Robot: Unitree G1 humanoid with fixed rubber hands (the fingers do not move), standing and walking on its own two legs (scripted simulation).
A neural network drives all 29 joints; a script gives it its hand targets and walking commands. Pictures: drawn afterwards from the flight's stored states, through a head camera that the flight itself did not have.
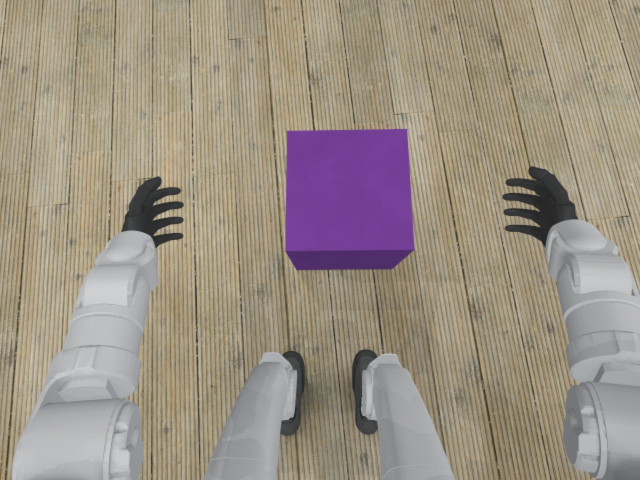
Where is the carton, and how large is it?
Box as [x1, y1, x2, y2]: [285, 129, 413, 269]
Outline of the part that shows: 406,129 287,131 285,250 296,269 392,268 413,250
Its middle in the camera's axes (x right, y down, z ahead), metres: +0.06 -0.08 +0.97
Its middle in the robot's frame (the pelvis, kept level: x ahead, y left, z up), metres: +0.58 -0.03 -0.55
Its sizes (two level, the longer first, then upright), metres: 0.275 0.269 0.288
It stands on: the floor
